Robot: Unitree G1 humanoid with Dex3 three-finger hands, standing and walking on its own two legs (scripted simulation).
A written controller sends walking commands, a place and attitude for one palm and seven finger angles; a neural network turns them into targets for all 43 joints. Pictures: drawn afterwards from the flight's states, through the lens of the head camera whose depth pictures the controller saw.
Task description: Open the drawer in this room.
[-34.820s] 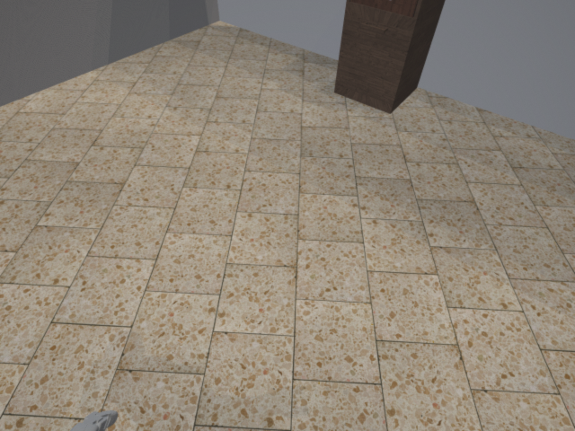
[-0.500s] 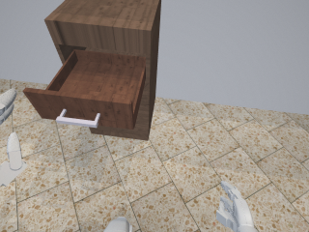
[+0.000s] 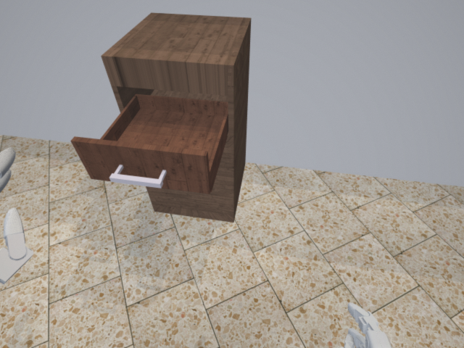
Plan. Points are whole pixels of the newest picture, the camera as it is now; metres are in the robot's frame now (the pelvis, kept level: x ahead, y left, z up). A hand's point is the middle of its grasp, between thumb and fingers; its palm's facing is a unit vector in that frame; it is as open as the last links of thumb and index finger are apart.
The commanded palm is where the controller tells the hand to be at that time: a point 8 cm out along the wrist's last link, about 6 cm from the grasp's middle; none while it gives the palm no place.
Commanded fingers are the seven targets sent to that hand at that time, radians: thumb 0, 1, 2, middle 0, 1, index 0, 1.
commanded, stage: stop stepping back and stand still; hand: left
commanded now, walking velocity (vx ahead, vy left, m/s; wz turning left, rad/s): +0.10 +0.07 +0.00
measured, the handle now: (139, 175) +0.58 +0.29 -0.10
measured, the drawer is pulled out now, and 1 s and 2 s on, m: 0.30 0.30 0.30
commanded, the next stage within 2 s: let the arm hang, fingers relaxed in 0.20 s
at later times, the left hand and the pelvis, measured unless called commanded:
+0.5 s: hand (116, 330) +0.18 +0.22 -0.09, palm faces +0.08 -0.95 -0.30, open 7.4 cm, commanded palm none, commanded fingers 0.00 0.90 0.90 -0.20 -0.30 -0.20 -0.30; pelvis +0.01 +0.01 +0.00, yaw +3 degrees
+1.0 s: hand out of the picture -0.01 +0.20 -0.16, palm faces +0.07 -0.97 -0.23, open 7.3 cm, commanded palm none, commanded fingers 0.00 0.90 0.90 -0.20 -0.30 -0.20 -0.30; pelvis +0.01 +0.01 +0.01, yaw +3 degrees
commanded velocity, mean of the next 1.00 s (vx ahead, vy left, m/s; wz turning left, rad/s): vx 0.01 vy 0.01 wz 0.00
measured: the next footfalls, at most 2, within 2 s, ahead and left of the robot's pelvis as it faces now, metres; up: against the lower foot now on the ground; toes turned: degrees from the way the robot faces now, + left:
left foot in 0.30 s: +0.06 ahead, +0.13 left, +0.00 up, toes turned +3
right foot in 0.54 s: +0.07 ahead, -0.10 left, +0.00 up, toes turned +4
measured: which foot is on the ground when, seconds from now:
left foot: down 0.00-0.00, up 0.02-0.28, down 0.30-1.00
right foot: down 0.00-0.30, up 0.32-0.52, down 0.54-1.00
